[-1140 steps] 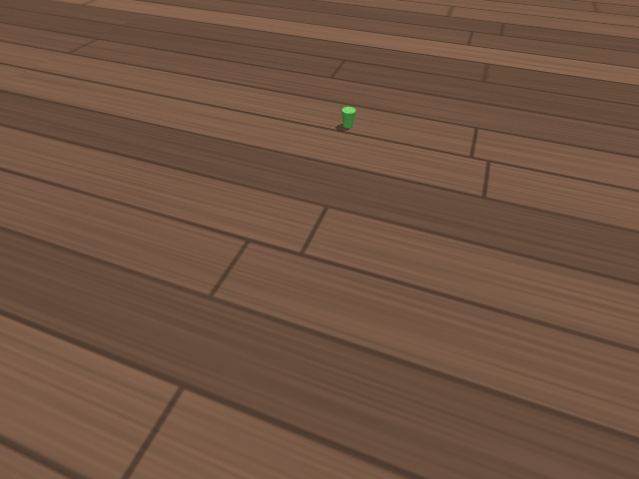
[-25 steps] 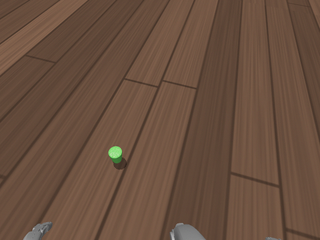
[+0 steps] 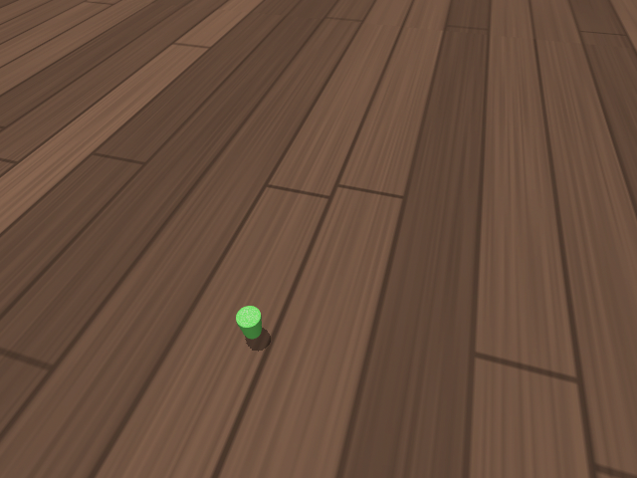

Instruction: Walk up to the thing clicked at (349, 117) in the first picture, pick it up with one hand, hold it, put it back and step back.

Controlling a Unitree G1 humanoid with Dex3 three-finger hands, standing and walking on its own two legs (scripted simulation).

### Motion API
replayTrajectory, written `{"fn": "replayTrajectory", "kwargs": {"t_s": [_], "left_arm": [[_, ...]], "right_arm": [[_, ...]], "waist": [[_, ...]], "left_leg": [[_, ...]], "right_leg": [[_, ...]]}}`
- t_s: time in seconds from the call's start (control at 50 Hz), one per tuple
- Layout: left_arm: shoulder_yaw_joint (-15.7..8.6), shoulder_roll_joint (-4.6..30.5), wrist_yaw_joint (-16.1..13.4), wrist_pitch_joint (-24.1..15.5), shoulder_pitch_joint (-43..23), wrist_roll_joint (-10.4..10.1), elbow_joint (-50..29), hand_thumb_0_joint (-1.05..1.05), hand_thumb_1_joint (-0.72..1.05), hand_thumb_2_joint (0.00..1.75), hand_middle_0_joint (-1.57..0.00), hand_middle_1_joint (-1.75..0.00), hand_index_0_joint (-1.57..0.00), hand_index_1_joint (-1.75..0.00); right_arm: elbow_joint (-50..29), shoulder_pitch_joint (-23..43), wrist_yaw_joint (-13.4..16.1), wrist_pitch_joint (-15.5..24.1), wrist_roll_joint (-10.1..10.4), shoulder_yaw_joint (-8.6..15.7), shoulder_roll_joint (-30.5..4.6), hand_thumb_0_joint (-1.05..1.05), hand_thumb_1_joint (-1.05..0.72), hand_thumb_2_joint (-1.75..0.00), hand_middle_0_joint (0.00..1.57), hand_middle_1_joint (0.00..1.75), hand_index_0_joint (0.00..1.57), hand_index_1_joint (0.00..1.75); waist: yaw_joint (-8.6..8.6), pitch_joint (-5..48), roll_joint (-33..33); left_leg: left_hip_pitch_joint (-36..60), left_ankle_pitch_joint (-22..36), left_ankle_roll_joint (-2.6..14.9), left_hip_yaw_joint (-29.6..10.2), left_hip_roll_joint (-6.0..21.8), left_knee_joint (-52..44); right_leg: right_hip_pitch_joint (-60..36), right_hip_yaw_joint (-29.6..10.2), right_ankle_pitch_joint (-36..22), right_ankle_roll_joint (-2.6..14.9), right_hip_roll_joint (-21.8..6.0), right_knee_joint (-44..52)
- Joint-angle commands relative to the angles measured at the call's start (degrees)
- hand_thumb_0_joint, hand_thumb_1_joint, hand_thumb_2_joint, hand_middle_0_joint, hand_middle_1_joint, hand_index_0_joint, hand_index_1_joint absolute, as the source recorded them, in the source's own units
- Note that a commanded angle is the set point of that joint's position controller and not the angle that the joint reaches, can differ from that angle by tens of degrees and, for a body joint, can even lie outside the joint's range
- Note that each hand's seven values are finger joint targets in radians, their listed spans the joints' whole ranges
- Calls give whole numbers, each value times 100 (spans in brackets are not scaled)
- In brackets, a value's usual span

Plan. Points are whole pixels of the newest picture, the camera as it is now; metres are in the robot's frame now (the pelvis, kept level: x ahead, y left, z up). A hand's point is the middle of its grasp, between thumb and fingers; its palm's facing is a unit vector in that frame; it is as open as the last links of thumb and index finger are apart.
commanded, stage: walk up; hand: left
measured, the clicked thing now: (250, 324) +0.73 +0.28 -0.71
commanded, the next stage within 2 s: stand in 0.82 s
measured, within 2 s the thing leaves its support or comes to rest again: neither
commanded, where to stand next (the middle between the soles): +0.36 +0.03 m, yaw +2 degrees
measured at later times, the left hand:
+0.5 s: hand out of the picture +0.11 +0.27 -0.14, palm faces +0.04 -0.94 -0.34, open 7.4 cm
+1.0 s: hand out of the picture +0.10 +0.26 -0.14, palm faces +0.01 -0.94 -0.34, open 7.4 cm
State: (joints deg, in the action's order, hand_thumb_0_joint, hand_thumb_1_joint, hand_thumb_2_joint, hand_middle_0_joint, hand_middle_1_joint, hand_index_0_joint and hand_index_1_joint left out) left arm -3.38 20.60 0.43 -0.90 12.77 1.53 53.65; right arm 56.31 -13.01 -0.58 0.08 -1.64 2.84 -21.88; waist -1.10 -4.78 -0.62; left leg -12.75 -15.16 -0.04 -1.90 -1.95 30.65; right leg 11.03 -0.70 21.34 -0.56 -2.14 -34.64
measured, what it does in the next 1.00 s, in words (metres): stands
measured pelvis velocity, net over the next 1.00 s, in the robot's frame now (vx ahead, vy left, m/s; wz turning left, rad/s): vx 0.02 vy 0.01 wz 0.01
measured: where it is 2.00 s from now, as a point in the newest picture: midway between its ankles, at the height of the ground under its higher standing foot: outside the picture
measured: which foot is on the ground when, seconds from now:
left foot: down 0.00-1.00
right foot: down 0.00-1.00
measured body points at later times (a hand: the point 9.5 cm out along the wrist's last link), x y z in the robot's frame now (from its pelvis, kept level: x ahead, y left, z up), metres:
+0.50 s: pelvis +0.02 +0.01 +0.01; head +0.03 +0.01 +0.46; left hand +0.10 +0.32 -0.12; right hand +0.11 -0.29 -0.11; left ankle +0.02 +0.12 -0.73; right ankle +0.00 -0.13 -0.73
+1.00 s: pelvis +0.02 +0.01 +0.02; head +0.04 +0.01 +0.47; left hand +0.10 +0.31 -0.11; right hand +0.14 -0.28 -0.11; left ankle +0.02 +0.12 -0.73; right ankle +0.00 -0.13 -0.73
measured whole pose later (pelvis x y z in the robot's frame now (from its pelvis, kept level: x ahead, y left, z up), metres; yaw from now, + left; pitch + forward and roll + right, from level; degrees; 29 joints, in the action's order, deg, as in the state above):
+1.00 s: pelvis +0.02 +0.01 +0.02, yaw +1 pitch -2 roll +0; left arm -0.7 20.0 0.0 -1.0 4.7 0.7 64.3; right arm 62.4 -2.7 -0.4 1.0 -0.6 0.6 -19.5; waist -0.8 -4.0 -0.2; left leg -6.8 -11.5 0.4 -1.1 -0.7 20.7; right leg 4.0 1.5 12.4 -1.6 -1.9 -18.9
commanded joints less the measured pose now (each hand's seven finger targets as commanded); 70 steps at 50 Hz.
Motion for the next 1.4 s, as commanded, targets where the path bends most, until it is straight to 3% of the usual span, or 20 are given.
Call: {"fn": "replayTrajectory", "kwargs": {"t_s": [0.0, 0.02, 0.06, 0.12, 0.14, 0.16, 0.18, 0.2, 0.26, 0.3, 0.32, 0.34, 0.36, 0.44, 0.5, 0.78, 0.82, 0.86, 1.0, 1.38], "left_arm": [[-247, 1124, -127, -59, -515, -173, -434, 0, 90, 90, -20, -30, -20, -30], [-220, 1222, -131, -70, -600, -140, -430, 0, 90, 90, -20, -30, -20, -30], [-206, 1113, -96, -105, -532, -132, -402, 0, 90, 90, -20, -30, -20, -30], [-207, 978, -100, -214, -30, -108, -32, 0, 90, 90, -20, -30, -20, -30], [-274, 1134, -135, -253, 39, -54, 60, 0, 90, 90, -20, -30, -20, -30], [-335, 1450, -180, -295, 126, 4, 58, 0, 90, 90, -20, -30, -20, -30], [-374, 1802, -167, -301, -86, 2, 37, 0, 90, 90, -20, -30, -20, -30], [-363, 1829, -143, -304, -556, 27, -132, 0, 90, 90, -20, -30, -20, -30], [-251, 1464, -157, -314, -929, -19, -154, 0, 90, 90, -20, -30, -20, -30], [-196, 1365, -116, -258, -1109, -61, -128, 0, 90, 90, -20, -30, -20, -30], [-149, 1200, -93, -225, -1021, -107, -132, 0, 90, 90, -20, -30, -20, -30], [-101, 1042, -74, -186, -845, -161, -98, 0, 90, 90, -20, -30, -20, -30], [-137, 1092, -75, -169, -792, -173, 32, 0, 90, 90, -20, -30, -20, -30], [-118, 1189, -89, -219, -801, -139, 249, 0, 90, 90, -20, -30, -20, -30], [-95, 1237, -109, -234, -817, -152, 331, 0, 90, 90, -20, -30, -20, -30], [-52, 1200, -122, -178, -1013, -102, 567, 0, 90, 90, -20, -30, -20, -30], [49, 1045, -121, -145, -950, -122, 658, 0, 90, 90, -20, -30, -20, -30], [53, 1085, -136, -134, -956, -126, 680, 0, 90, 90, -20, -30, -20, -30], [82, 1121, -100, -107, -1060, -82, 775, 0, 90, 90, -20, -30, -20, -30], [121, 1146, -77, -122, -947, -107, 874, 0, 90, 90, -20, -30, -20, -30]], "right_arm": [[-435, 3, 78, 307, 50, 445, -1663, 0, -90, -90, 20, 30, 20, 30], [-405, 39, 64, 289, 28, 445, -1587, 0, -90, -90, 20, 30, 20, 30], [-486, 280, 85, 273, -23, 358, -1418, 0, -90, -90, 20, 30, 20, 30], [-533, 775, 56, 177, 65, 246, -1185, 0, -90, -90, 20, 30, 20, 30], [-546, 745, 52, 149, 139, 165, -971, 0, -90, -90, 20, 30, 20, 30], [-623, 794, 43, 139, 191, 108, -781, 0, -90, -90, 20, 30, 20, 30], [-567, 684, 73, 95, 179, 120, -739, 0, -90, -90, 20, 30, 20, 30], [-435, 516, 84, 85, 130, 164, -852, 0, -90, -90, 20, 30, 20, 30], [-244, 358, 48, 136, 114, 148, -850, 0, -90, -90, 20, 30, 20, 30], [-73, 112, 41, 218, 45, 181, -832, 0, -90, -90, 20, 30, 20, 30], [-71, 143, 60, 249, -8, 230, -1007, 0, -90, -90, 20, 30, 20, 30], [-170, 434, 61, 283, -21, 239, -1151, 0, -90, -90, 20, 30, 20, 30], [-188, 748, 34, 273, 43, 225, -1273, 0, -90, -90, 20, 30, 20, 30], [-77, 927, 47, 254, 56, 121, -1058, 0, -90, -90, 20, 30, 20, 30], [2, 921, 65, 243, 88, 107, -1021, 0, -90, -90, 20, 30, 20, 30], [173, 1291, 76, 167, 90, 114, -945, 0, -90, -90, 20, 30, 20, 30], [230, 1246, 90, 216, 117, 70, -999, 0, -90, -90, 20, 30, 20, 30], [273, 1199, 108, 233, 120, 68, -1030, 0, -90, -90, 20, 30, 20, 30], [335, 1251, 94, 191, 131, 9, -990, 0, -90, -90, 20, 30, 20, 30], [536, 1053, 74, 186, 113, -46, -1043, 0, -90, -90, 20, 30, 20, 30]], "waist": [[207, 779, -588], [230, 602, -519], [132, 265, -659], [-172, 365, -755], [-223, 561, -400], [-237, 587, 245], [-145, 466, 632], [-17, 223, 663], [144, 43, 765], [311, 356, 756], [250, 533, 397], [70, 581, 54], [-73, 445, -129], [-47, 540, -355], [1, 824, -256], [53, 707, -7], [40, 832, 7], [56, 910, -40], [98, 636, 9], [102, 551, 86]], "left_leg": [[763, 619, 1399, -2382, 2009, -1204], [472, 269, 1499, -2320, 2007, -1298], [459, 411, 1209, -1845, 1669, -1193], [-250, 995, 633, -895, 1059, -551], [-615, 1156, 393, -689, 881, -158], [-1206, 587, 126, -424, 415, 457], [-1106, -1019, 73, -235, 31, 866], [-773, -1560, 11, -244, 225, 1205], [-611, -963, 78, -179, 406, 527], [339, 638, 119, -240, 431, -682], [600, 1433, 241, -693, 754, -880], [421, 1157, 444, -1251, 1158, -1096], [-136, 615, 676, -1373, 1324, -1084], [-72, 1280, 303, -734, 903, -933], [334, 2088, 257, -503, 822, -716], [445, 1590, 242, -440, 797, -952], [901, 2757, 200, -516, 959, -1028], [998, 3089, 172, -467, 953, -1019], [673, 1646, 121, -463, 895, -1442], [592, 1225, 79, -477, 876, -1480]], "right_leg": [[764, 17, 1009, 161, 178, -895], [835, -125, 1294, 204, 117, -1161], [1075, -136, 1145, 245, -14, -731], [-385, 226, -691, 165, 182, 1282], [-1034, -89, -1125, 222, 46, 1349], [-1221, -1266, -1004, 492, -698, 1661], [-653, -2035, -340, 1032, -1568, 1945], [-20, -2288, -312, 1367, -1936, 1868], [69, -1362, -1206, 1040, -1469, 1621], [252, -658, -1935, 572, -949, 1094], [292, -331, -2014, 304, -594, 704], [273, -71, -1266, 133, -211, 583], [-111, 31, -255, 110, -41, 708], [-612, -175, -1383, 241, -306, 1082], [-743, -177, -2131, 232, -421, 1154], [-715, -112, -1980, 194, -454, 1460], [-727, -165, -2656, 134, -534, 1511], [-863, -119, -2833, 102, -525, 1535], [-797, -194, -1812, 79, -524, 1884], [-634, -301, -1531, 127, -578, 2030]]}}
